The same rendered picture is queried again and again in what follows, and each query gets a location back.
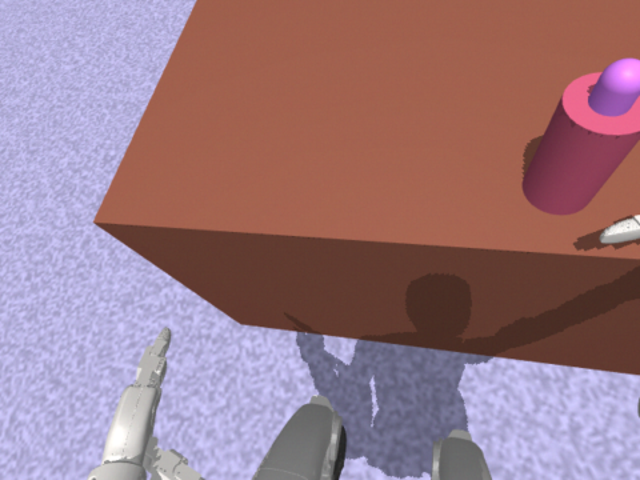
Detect bottle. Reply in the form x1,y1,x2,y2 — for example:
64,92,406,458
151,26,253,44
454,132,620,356
522,58,640,215

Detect right robot hand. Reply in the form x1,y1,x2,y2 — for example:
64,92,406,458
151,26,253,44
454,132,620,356
599,215,640,243

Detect left robot arm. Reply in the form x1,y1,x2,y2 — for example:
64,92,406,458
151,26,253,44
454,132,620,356
87,461,147,480

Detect left robot hand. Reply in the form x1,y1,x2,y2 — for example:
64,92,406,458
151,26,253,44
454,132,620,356
101,327,205,480

